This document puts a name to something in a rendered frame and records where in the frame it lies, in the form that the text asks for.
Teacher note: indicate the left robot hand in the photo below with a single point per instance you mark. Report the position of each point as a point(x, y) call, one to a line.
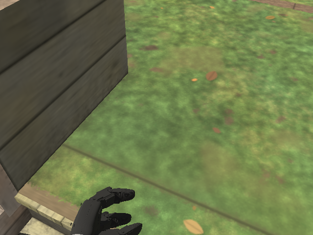
point(90, 220)

